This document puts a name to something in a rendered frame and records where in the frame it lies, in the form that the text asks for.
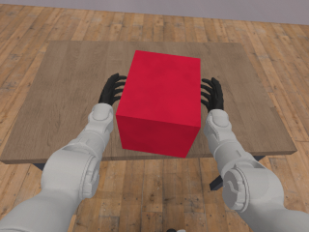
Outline right robot upper arm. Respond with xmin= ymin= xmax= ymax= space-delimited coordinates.
xmin=222 ymin=167 xmax=309 ymax=232

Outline robot right forearm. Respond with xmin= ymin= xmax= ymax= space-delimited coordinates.
xmin=203 ymin=109 xmax=284 ymax=202

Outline robot left forearm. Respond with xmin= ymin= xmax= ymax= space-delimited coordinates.
xmin=41 ymin=102 xmax=114 ymax=188

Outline carton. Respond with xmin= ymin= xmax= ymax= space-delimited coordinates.
xmin=115 ymin=50 xmax=201 ymax=159

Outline left robot upper arm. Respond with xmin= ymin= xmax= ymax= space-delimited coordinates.
xmin=0 ymin=149 xmax=100 ymax=232

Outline robot left hand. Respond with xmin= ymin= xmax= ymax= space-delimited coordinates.
xmin=98 ymin=73 xmax=127 ymax=106

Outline table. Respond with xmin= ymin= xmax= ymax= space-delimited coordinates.
xmin=0 ymin=40 xmax=297 ymax=191

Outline robot right hand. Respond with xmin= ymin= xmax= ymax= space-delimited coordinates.
xmin=200 ymin=77 xmax=224 ymax=113

